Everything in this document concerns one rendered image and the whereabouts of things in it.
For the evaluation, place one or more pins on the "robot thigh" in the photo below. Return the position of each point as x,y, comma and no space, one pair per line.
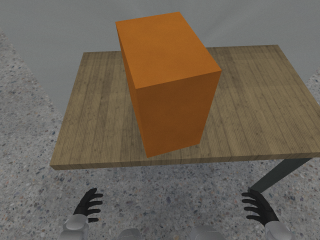
204,232
131,234

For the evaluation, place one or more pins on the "robot left forearm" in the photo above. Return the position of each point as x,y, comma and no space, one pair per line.
76,227

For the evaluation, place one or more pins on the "robot left hand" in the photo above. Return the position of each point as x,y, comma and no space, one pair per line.
85,203

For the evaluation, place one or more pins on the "left robot thigh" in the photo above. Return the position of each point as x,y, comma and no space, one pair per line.
131,234

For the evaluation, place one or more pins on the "robot right forearm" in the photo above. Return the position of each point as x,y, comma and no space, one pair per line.
276,230

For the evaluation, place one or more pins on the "robot right hand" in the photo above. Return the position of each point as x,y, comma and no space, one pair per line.
264,209

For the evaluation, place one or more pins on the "carton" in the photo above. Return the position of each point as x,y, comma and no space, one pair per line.
172,80

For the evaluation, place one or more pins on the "table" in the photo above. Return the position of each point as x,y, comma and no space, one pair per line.
261,110

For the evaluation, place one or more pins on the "right robot thigh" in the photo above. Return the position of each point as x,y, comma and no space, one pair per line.
204,232

